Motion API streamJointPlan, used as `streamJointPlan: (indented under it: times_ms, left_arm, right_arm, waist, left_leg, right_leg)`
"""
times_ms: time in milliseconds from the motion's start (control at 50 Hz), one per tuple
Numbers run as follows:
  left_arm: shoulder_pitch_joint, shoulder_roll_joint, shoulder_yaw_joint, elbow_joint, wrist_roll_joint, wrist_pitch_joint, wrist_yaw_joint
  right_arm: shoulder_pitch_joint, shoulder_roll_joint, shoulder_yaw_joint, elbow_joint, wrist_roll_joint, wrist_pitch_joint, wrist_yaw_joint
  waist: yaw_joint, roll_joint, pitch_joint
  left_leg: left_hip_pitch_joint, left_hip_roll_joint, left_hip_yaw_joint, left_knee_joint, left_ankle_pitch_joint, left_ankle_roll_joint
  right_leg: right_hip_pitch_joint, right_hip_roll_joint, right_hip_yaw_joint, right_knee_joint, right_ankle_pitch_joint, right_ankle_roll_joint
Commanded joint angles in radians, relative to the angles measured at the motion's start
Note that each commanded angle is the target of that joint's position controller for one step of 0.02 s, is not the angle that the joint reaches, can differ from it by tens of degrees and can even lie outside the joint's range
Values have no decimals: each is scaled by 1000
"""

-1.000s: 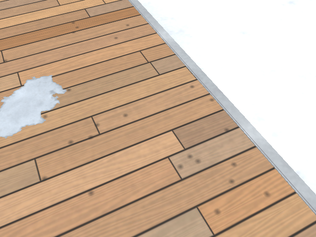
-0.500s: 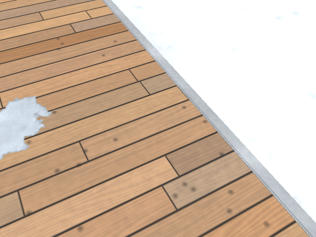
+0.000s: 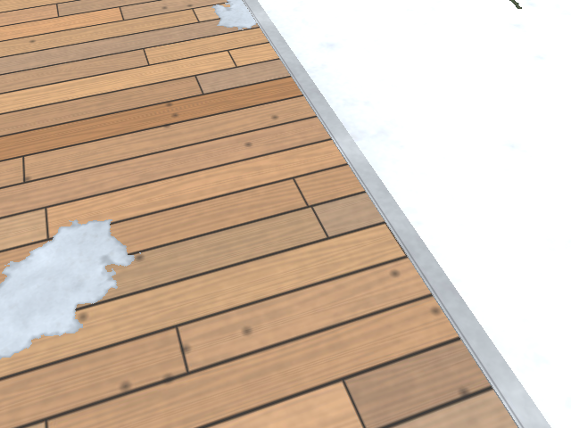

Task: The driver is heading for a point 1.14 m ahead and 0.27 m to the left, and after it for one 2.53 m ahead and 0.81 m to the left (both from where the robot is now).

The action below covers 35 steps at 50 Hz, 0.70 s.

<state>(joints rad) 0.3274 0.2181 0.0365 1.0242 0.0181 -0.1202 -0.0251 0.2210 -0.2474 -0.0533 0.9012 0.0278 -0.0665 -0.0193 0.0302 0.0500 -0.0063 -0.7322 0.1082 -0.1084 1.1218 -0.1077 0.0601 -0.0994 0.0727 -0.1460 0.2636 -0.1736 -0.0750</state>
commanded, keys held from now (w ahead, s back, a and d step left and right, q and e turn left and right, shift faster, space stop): w+q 0.58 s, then w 0.26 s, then no key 0.16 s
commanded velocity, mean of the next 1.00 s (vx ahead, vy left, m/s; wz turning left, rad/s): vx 0.47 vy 0.00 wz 0.41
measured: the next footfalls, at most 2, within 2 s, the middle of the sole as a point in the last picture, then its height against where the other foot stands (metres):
left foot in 0.30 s outside the picture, level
right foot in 0.78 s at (289, 379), level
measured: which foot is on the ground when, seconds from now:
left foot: up 0.00-0.28, down 0.30-0.80, up 0.82-1.00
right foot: down 0.00-0.30, up 0.32-0.76, down 0.78-1.00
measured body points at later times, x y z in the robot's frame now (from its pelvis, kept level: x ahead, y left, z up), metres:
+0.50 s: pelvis +0.28 +0.09 +0.00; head +0.31 +0.10 +0.45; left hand +0.37 +0.38 -0.11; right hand +0.44 -0.15 -0.12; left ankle +0.29 +0.15 -0.74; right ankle +0.35 -0.09 -0.66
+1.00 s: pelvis +0.56 +0.11 +0.00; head +0.59 +0.11 +0.45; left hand +0.52 +0.38 -0.12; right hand +0.79 -0.08 -0.12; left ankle +0.51 +0.25 -0.67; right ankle +0.61 +0.04 -0.74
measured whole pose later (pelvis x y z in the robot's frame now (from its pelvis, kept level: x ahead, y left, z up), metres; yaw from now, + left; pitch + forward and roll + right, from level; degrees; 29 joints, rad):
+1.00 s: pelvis +0.56 +0.11 +0.00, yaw +24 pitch +2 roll +0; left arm 0.28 0.24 0.04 0.84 0.01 -0.11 -0.03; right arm 0.23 -0.27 -0.06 0.72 0.00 -0.06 -0.02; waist 0.03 0.05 0.02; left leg -0.57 0.03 -0.06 1.06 -0.34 0.00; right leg -0.25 0.05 -0.02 0.36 -0.15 -0.06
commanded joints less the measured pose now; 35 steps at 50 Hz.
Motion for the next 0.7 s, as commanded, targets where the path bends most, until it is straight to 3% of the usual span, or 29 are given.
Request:
streamJointPlan:
  times_ms: [20, 100, 180, 200, 240, 260, 280, 300, 320, 340, 360, 380, 400, 420, 460, 500, 580, 640, 700]
  left_arm:
    - [-58, 128, 18, -58, 3, -17, 22]
    - [4, 156, 20, -48, -11, -4, 40]
    - [65, 175, 26, -32, -21, 29, 44]
    - [58, 183, 29, -37, -24, 37, 45]
    - [20, 212, 36, -60, -24, 51, 50]
    - [1, 224, 40, -71, -22, 59, 54]
    - [-22, 226, 39, -85, -25, 64, 57]
    - [-16, 205, 29, -115, -17, 54, 56]
    - [75, 52, -17, -165, -6, 12, 31]
    - [-30, 150, 4, -189, -36, -43, 11]
    - [-123, 178, 13, -228, -69, -60, 7]
    - [-139, 163, 10, -236, -55, -61, 13]
    - [-136, 171, 21, -226, -35, -49, 22]
    - [-111, 169, 27, -229, -28, -31, 22]
    - [-96, 147, 29, -243, -11, -3, 23]
    - [-151, 129, 26, -272, 0, 9, 30]
    - [-315, 100, 14, -323, -7, 6, 30]
    - [-373, 111, 14, -344, -20, -3, 18]
    - [-392, 145, 24, -362, -19, -19, 3]
  right_arm:
    - [23, -28, -9, -45, -5, -7, 9]
    - [-129, -6, 4, -103, -10, -15, 37]
    - [-234, 3, 12, -177, -7, -14, 68]
    - [-237, -3, 10, -193, -5, -14, 76]
    - [-183, -36, -6, -208, -3, -11, 86]
    - [-89, -70, -25, -195, -1, -9, 88]
    - [69, -127, -57, -159, 2, -9, 82]
    - [231, -234, -98, -128, -2, 0, 59]
    - [192, -321, -109, -161, -3, -3, 51]
    - [240, -235, -84, -156, -19, -7, 49]
    - [207, -174, -68, -156, -28, -13, 46]
    - [120, -141, -58, -171, -20, -18, 49]
    - [49, -104, -46, -194, -16, -19, 50]
    - [10, -93, -39, -211, -24, -19, 48]
    - [7, -114, -43, -217, -17, -21, 42]
    - [36, -151, -53, -216, -14, -23, 27]
    - [99, -165, -59, -209, -6, -11, 9]
    - [145, -156, -54, -190, -6, -12, 11]
    - [171, -146, -49, -172, -8, -9, 8]
  waist:
    - [-42, -84, 67]
    - [18, -64, 93]
    - [50, -64, 121]
    - [40, -73, 116]
    - [-9, -121, 54]
    - [-65, -144, -7]
    - [-153, -134, -93]
    - [-213, -17, -193]
    - [-90, 239, -310]
    - [-160, 123, -392]
    - [-154, 88, -259]
    - [-94, -44, -155]
    - [-55, -76, -118]
    - [-20, -60, -88]
    - [6, -56, -58]
    - [-1, -44, -30]
    - [-65, 17, -5]
    - [-102, 49, -6]
    - [-103, 59, 1]
  left_leg:
    - [-16, 16, -30, -137, 159, -7]
    - [-34, 6, 55, -348, 234, -5]
    - [-91, -7, 120, -439, 115, 15]
    - [-66, -20, 144, -455, 60, 27]
    - [90, -88, 218, -463, -45, 63]
    - [224, -134, 245, -468, -80, 86]
    - [456, -179, 242, -543, -25, 123]
    - [771, -47, 0, -594, -28, 190]
    - [1121, 231, -629, -727, -124, 406]
    - [1157, 242, -725, -830, -131, 387]
    - [1067, 199, -546, -815, -54, 326]
    - [886, 152, -401, -821, 64, 285]
    - [756, 111, -306, -835, 139, 252]
    - [656, 84, -265, -862, 176, 245]
    - [551, 56, -217, -893, 242, 252]
    - [495, 33, -165, -908, 279, 251]
    - [466, -29, -119, -884, 150, 188]
    - [506, -1, -147, -863, 71, 166]
    - [619, 54, -216, -796, 65, 155]
  right_leg:
    - [-82, -290, 112, -162, 226, -118]
    - [38, -312, 51, -157, 244, -97]
    - [204, -359, 14, -75, 332, -85]
    - [223, -366, -1, -38, 414, -76]
    - [222, -363, -43, 96, 767, -52]
    - [205, -354, -61, 238, 925, -38]
    - [128, -317, -82, 455, 932, -10]
    - [-128, -262, -86, 784, 616, 35]
    - [-591, -18, 26, 1191, -318, 97]
    - [-692, -48, 259, 1247, -343, 57]
    - [-750, -97, 256, 1210, -273, 28]
    - [-709, -145, 247, 1099, -198, 25]
    - [-635, -180, 238, 1006, -164, 33]
    - [-566, -198, 241, 960, -146, 42]
    - [-520, -197, 220, 870, -121, 78]
    - [-527, -181, 199, 744, -41, 113]
    - [-478, -118, 185, 411, 208, 125]
    - [-433, -100, 182, 304, 295, 111]
    - [-443, -102, 197, 244, 221, 70]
